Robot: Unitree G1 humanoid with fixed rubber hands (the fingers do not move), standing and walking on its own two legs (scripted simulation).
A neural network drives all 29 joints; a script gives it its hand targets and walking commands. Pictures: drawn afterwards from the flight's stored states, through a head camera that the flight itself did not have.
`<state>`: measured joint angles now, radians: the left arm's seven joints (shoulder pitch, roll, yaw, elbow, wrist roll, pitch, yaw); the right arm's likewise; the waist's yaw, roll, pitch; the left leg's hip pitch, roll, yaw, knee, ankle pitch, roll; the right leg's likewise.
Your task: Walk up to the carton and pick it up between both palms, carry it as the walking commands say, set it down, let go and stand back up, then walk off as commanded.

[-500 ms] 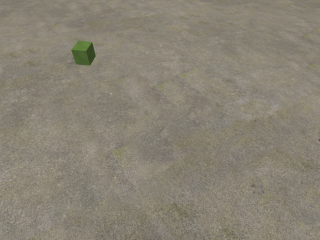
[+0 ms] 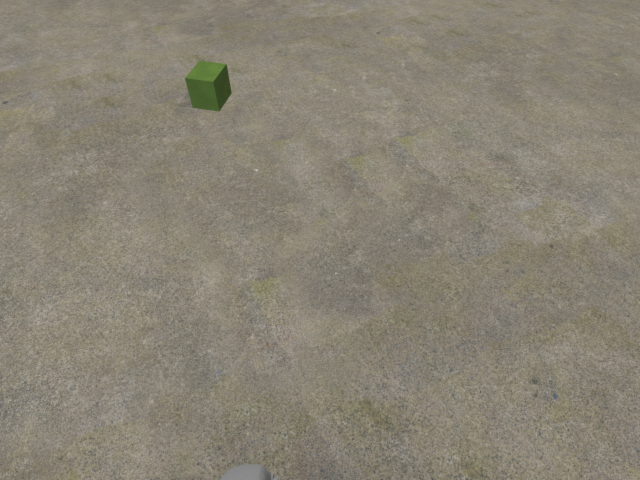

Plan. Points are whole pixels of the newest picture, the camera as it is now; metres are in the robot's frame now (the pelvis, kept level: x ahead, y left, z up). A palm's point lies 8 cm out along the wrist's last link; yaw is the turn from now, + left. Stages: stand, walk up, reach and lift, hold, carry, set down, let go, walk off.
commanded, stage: walk off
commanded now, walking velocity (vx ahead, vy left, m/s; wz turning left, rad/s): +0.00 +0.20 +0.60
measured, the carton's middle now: (209, 86) +2.11 +0.56 -0.68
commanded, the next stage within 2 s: stand in 0.64 s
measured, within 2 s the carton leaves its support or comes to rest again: neither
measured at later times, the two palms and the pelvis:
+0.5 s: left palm out of the picture +0.04 +0.38 -0.13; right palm out of the picture +0.12 -0.09 -0.16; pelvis -0.01 +0.12 -0.01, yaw +13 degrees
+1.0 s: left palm out of the picture -0.13 +0.47 -0.16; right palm (282, 452) +0.17 +0.05 -0.13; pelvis -0.03 +0.22 -0.01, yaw +25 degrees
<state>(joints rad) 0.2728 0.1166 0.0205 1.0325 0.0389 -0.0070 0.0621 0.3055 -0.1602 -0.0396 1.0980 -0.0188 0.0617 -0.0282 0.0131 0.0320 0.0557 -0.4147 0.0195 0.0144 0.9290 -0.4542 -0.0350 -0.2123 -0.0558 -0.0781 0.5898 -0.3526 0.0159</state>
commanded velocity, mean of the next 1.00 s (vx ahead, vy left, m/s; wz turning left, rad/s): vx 0.00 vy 0.12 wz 0.37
